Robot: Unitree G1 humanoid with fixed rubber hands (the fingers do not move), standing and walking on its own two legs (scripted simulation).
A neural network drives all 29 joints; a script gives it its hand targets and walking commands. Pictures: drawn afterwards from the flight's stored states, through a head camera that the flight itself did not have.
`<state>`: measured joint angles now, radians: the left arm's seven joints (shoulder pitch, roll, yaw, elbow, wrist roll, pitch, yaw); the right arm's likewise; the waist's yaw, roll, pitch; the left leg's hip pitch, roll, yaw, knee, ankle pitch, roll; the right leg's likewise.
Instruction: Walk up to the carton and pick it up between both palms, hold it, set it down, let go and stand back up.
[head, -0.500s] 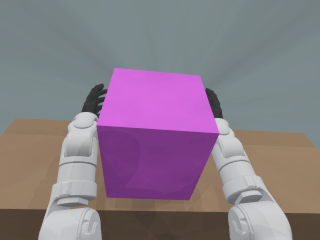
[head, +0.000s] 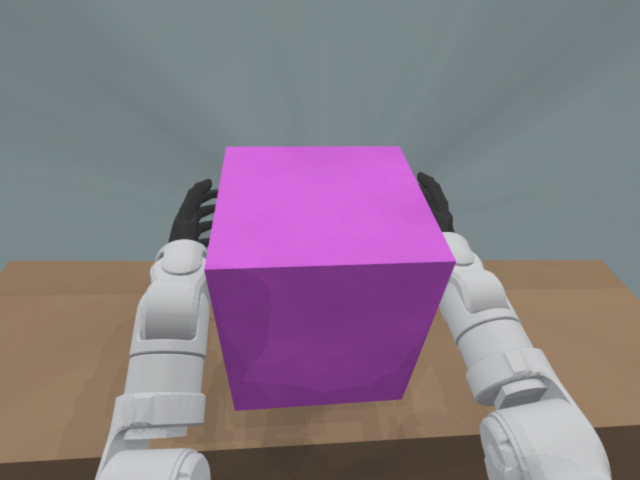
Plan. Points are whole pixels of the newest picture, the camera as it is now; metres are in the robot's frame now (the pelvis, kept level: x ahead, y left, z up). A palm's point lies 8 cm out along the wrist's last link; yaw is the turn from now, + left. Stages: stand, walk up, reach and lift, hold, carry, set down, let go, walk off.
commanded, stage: reach and lift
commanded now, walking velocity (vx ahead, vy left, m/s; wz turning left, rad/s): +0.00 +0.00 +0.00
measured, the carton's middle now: (317, 278) +0.34 -0.02 +0.13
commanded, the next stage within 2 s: hold in 0.40 s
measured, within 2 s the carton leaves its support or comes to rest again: neither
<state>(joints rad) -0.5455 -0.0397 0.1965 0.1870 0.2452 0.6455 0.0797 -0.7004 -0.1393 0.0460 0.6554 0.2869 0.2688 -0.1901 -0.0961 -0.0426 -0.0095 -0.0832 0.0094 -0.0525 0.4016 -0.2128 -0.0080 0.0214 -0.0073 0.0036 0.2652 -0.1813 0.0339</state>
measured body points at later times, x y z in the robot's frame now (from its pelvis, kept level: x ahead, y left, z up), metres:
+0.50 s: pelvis -0.02 -0.02 +0.00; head -0.07 +0.01 +0.45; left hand +0.36 +0.15 +0.20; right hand +0.37 -0.16 +0.21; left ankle +0.01 +0.12 -0.75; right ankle -0.02 -0.14 -0.75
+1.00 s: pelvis -0.02 -0.01 +0.00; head -0.08 +0.02 +0.44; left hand +0.36 +0.15 +0.20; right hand +0.37 -0.16 +0.22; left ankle +0.01 +0.12 -0.75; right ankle -0.02 -0.14 -0.75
